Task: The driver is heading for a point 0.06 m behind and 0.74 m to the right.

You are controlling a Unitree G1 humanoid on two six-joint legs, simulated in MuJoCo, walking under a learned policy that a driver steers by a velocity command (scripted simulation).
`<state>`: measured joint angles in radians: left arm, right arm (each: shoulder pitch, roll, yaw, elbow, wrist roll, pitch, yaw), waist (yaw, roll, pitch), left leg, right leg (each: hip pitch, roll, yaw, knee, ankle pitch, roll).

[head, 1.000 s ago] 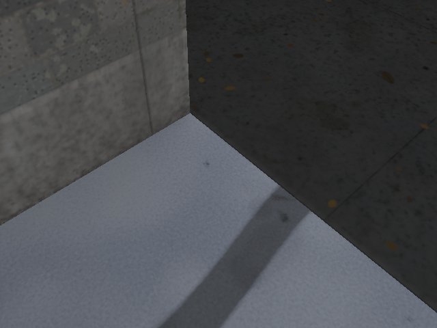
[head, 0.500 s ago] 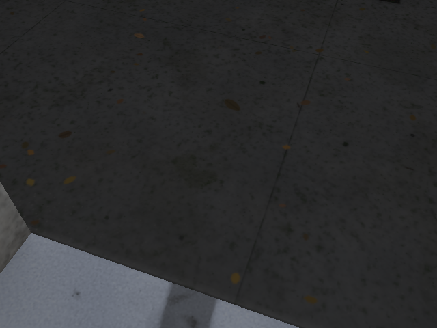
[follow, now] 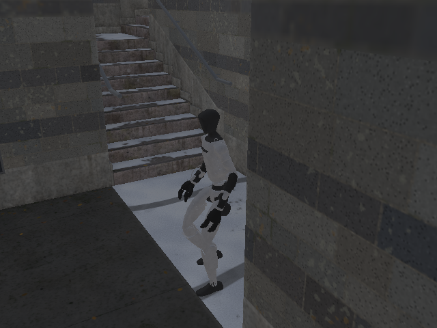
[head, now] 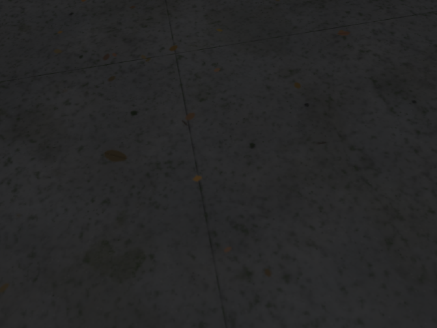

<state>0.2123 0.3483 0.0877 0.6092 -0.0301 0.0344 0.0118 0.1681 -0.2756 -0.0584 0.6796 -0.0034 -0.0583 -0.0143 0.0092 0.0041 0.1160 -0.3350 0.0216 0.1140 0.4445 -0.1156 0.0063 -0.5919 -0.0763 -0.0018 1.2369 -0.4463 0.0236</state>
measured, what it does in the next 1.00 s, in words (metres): walks ahead, turning right: right foot, then left foot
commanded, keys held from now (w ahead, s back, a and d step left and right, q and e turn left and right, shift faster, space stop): w+e+shift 0.98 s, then w+shift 0.02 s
